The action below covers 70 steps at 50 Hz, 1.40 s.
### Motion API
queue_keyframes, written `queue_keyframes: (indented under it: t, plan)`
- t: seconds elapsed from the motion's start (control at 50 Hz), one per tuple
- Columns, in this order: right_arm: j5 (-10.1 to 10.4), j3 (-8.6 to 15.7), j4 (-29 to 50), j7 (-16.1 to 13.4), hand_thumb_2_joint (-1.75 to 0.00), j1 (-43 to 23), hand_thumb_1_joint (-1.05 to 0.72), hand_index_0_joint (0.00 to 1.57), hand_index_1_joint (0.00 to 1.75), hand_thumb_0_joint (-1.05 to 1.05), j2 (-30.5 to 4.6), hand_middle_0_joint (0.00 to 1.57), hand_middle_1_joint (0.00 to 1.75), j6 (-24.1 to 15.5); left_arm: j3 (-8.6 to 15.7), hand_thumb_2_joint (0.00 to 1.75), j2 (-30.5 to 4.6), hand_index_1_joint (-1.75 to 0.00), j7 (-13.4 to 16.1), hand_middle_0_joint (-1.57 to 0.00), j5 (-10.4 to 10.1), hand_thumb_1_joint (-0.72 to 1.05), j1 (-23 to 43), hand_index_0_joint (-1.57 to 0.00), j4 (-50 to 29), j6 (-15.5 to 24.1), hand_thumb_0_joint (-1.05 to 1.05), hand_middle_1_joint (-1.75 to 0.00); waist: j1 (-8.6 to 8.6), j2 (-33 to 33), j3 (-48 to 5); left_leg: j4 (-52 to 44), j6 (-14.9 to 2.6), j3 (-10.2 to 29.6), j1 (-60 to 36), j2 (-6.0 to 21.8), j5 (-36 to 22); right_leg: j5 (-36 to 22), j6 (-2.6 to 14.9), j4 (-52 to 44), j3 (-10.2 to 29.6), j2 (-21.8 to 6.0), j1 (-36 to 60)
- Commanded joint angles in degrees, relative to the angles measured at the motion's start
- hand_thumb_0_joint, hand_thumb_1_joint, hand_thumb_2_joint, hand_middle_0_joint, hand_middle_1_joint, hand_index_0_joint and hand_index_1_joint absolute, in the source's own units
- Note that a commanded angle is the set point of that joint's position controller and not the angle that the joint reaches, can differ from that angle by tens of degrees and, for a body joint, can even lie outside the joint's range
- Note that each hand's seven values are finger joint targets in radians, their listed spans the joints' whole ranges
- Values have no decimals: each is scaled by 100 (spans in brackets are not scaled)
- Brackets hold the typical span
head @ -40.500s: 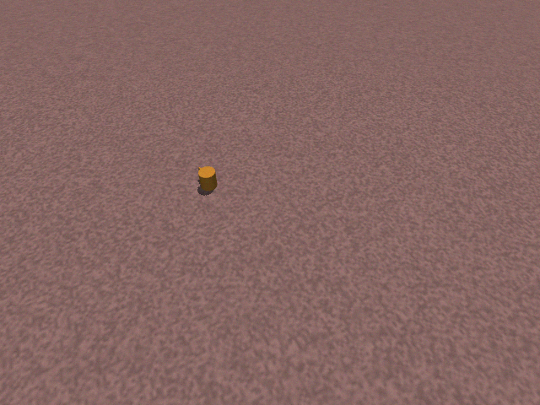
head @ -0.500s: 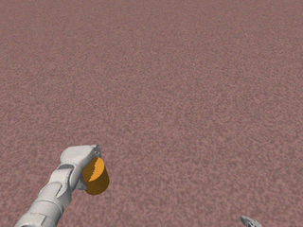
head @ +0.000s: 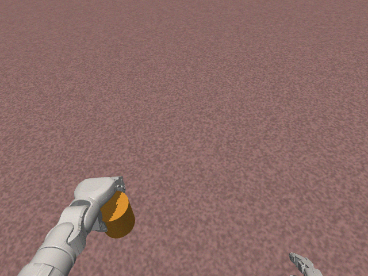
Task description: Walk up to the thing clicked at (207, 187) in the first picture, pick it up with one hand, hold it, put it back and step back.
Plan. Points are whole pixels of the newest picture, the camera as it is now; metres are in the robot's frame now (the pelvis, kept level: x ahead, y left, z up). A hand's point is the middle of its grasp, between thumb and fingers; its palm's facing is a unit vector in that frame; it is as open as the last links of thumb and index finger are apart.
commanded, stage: hold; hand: left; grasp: from above
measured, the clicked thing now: (114, 209) +0.32 +0.21 -0.09
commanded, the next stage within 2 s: crouch in 0.86 s
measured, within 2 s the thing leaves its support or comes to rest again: neither
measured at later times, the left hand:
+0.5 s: hand (102, 204) +0.30 +0.22 -0.02, palm faces -0.44 -0.06 -0.90, open 11.3 cm
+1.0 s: hand (102, 199) +0.31 +0.22 -0.02, palm faces -0.44 -0.05 -0.90, open 11.3 cm
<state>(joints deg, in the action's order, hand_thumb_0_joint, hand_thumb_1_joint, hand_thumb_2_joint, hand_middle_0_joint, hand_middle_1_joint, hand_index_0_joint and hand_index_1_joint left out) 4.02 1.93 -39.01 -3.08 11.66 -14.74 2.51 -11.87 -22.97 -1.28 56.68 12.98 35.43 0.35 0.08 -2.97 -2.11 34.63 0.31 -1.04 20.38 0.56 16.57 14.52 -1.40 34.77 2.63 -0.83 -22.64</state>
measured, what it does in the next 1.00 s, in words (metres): stands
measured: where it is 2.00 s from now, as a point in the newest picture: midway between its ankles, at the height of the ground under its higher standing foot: outside the picture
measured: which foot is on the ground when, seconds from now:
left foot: down 0.00-1.00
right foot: down 0.00-1.00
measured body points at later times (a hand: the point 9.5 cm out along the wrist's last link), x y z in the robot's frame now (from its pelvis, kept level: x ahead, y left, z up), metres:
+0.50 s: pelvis +0.01 +0.00 +0.01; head +0.02 -0.02 +0.46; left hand +0.32 +0.22 +0.03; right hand +0.16 -0.25 -0.11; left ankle +0.02 +0.12 -0.73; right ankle +0.04 -0.13 -0.73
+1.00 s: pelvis +0.02 +0.00 +0.01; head +0.03 -0.02 +0.46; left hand +0.33 +0.22 +0.03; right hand +0.16 -0.25 -0.11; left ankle +0.02 +0.12 -0.73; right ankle +0.04 -0.13 -0.73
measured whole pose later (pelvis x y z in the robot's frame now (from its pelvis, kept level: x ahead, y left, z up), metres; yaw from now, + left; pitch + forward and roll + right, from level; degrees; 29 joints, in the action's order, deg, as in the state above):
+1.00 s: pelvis +0.02 +0.00 +0.01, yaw +0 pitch +1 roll +0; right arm 4.4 2.1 -38.9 -3.3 11.2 -14.7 3.7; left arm -12.2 -22.8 -2.9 56.6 13.0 33.9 0.2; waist -0.5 -3.3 -1.1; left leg 28.5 0.3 -1.0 14.7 0.5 15.3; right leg 13.4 -1.4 29.0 2.5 -0.9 -17.1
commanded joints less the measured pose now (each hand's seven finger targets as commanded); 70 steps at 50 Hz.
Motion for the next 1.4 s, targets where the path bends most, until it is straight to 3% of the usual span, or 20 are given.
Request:
queue_keyframes:
  t: [0.0,0.2,0.22,0.3,0.36,0.4,0.46,0.6,0.72,0.78,0.86,0.9,0.94,0.98,1.0,1.08,1.16,1.18,1.32,1.38]
  plan:
    - [-8,215,850,-70,-91,-572,-92,20,30,0,-701,20,30,-268,613,102,-1178,-104,237,-86,-54,54,1919,-89,-1211,-11,0,-108,-54,192,-1205,-657,-87,-40,-510,-182,-466,-150,182,-716,-151,226,517]
    - [14,166,851,-110,-91,-620,-92,20,30,0,-677,20,30,-285,619,102,-1237,-104,57,-83,-56,50,1897,-87,-1416,-8,0,-108,-42,206,-1230,-775,-94,-40,-688,-172,-634,-322,182,-797,-151,234,657]
    - [16,167,860,-111,-91,-651,-92,20,30,0,-669,20,30,-286,676,100,-1282,-103,58,-84,-101,50,1886,-88,-1447,-7,0,-107,-108,216,-1183,-817,-89,-22,-683,-170,-599,-254,181,-838,-171,244,718]
    - [25,156,838,-118,-91,-624,-92,20,30,0,-674,20,30,-293,532,102,-1096,-104,41,-83,-74,49,1872,-87,-1345,-24,0,-107,12,311,-1160,-815,-101,-43,-779,-167,-737,-418,172,-843,-162,245,679]
    - [22,161,838,-120,-91,-629,-91,20,30,0,-665,20,30,-287,630,102,-1199,-103,64,-83,-80,49,1799,-86,-1459,-28,0,-107,-85,244,-1251,-803,-104,-64,-828,-187,-898,-566,168,-860,-169,227,792]
    - [12,159,799,-117,-91,-609,-91,20,30,0,-667,20,30,-272,597,103,-1186,-103,51,-83,-68,50,1912,-87,-1421,-27,0,-106,-27,286,-1306,-795,-117,-67,-889,-183,-1018,-712,154,-853,-165,226,832]
    - [20,169,774,-118,-91,-572,-91,20,30,0,-666,20,30,-247,713,103,-1286,-103,74,-82,-12,47,1880,-85,-1293,-18,0,-106,-79,208,-1287,-825,-93,-61,-929,-170,-1146,-796,183,-839,-179,244,883]
    - [21,201,784,-105,-91,-546,-91,20,30,0,-677,20,30,-226,465,103,-1027,-105,15,-82,-79,50,1789,-87,-1241,-29,0,-109,-58,237,-1289,-875,-82,-32,-1009,-140,-1386,-1016,199,-848,-218,258,926]
    - [25,218,818,-117,-90,-555,-91,20,30,0,-679,20,30,-171,683,102,-1240,-102,49,-82,-5,49,1737,-86,-1273,-4,0,-106,-99,195,-1337,-850,-94,-87,-1079,-190,-1508,-1167,175,-905,-194,225,1012]
    - [18,204,787,-117,-91,-523,-91,20,30,0,-676,20,30,-164,607,101,-1208,-101,82,-84,-9,51,2044,-88,-1310,2,0,-105,-23,212,-1282,-876,-92,-66,-1099,-158,-1476,-1149,191,-908,-207,241,962]
    - [16,237,808,-105,-91,-539,-91,20,30,0,-692,20,30,-134,692,105,-1226,-104,107,-84,-30,50,1841,-87,-1238,20,0,-107,-127,105,-1352,-907,-64,-35,-1131,-142,-1623,-1211,211,-881,-232,254,1060]
    - [11,246,810,-87,-91,-529,-91,20,30,0,-707,20,30,-132,458,105,-999,-103,87,-84,-18,49,1700,-87,-1237,10,0,-105,-53,256,-1300,-890,-75,-35,-1132,-142,-1644,-1253,204,-889,-221,241,1063]
    - [8,243,833,-88,-92,-582,-93,20,30,0,-695,20,30,-118,574,98,-1103,-104,113,-87,-20,57,1735,-93,-1209,-12,0,-109,-101,182,-1244,-917,-68,-35,-1097,-157,-1570,-1184,204,-934,-234,237,1052]
    - [12,241,833,-77,-91,-534,-90,20,30,0,-689,20,30,-105,448,104,-935,-101,111,-77,-22,41,1661,-79,-1184,-10,0,-103,-36,353,-1204,-905,-93,-62,-1111,-165,-1486,-1145,181,-954,-215,230,1009]
    - [6,243,800,-80,-90,-517,-90,20,30,0,-702,20,30,-96,540,102,-1029,-101,147,-73,-8,37,1640,-76,-1010,-16,0,-103,-13,396,-1111,-912,-94,-48,-1046,-150,-1448,-1104,184,-957,-225,238,947]
    - [-18,238,794,-69,-91,-482,-90,20,30,0,-674,20,30,-54,505,98,-888,-97,362,-70,116,30,1530,-72,-613,92,0,-99,32,571,-900,-820,-97,-43,-840,-174,-1260,-926,184,-893,-238,220,701]
    - [-108,265,662,-22,-91,-349,-90,20,30,0,-674,20,30,-14,537,99,-840,-97,840,-71,312,30,1938,-72,-110,221,0,-99,136,533,-979,-391,-94,-71,-408,-218,-1088,-826,176,-545,-220,172,273]
    - [-140,282,614,-3,-91,-290,-90,20,30,0,-706,20,30,-9,541,99,-865,-97,981,-70,378,29,2139,-72,124,247,0,-99,230,579,-1021,-178,-93,-68,-216,-208,-1022,-780,170,-377,-212,178,79]
    - [-329,444,405,172,-90,252,-91,20,30,0,-780,20,30,-66,380,95,-639,-98,1906,-69,916,29,3328,-72,1138,325,0,-101,476,258,-2212,1807,-43,-92,1587,-206,-703,-623,206,1438,-182,163,-1555]
    - [-380,501,385,196,-91,372,-91,20,30,0,-853,20,30,-115,475,96,-741,-101,2182,-71,1059,34,3619,-75,1739,296,0,-104,524,109,-2388,2406,-32,-53,2474,-186,-178,-123,243,2058,-238,196,-2452]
